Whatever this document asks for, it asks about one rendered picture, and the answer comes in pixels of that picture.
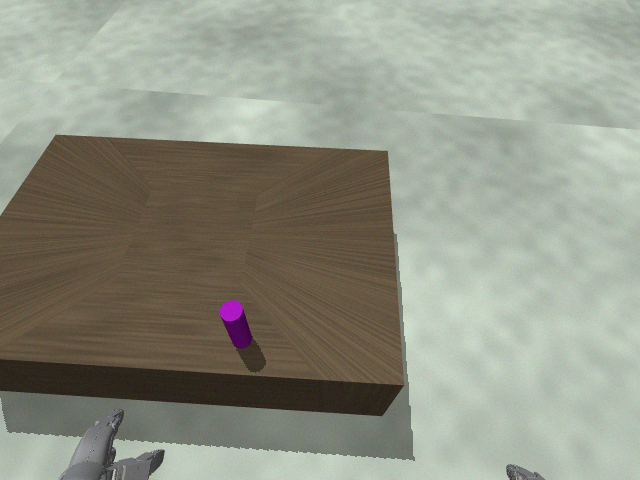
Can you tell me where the right robot hand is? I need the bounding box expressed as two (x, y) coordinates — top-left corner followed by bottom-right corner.
(506, 464), (545, 480)

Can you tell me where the left robot hand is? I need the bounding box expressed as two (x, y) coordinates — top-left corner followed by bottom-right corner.
(69, 409), (165, 480)

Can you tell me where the can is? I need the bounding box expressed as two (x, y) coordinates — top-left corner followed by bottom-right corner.
(220, 300), (252, 349)

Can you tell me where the left robot arm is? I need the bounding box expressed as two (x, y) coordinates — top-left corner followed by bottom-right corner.
(57, 461), (107, 480)

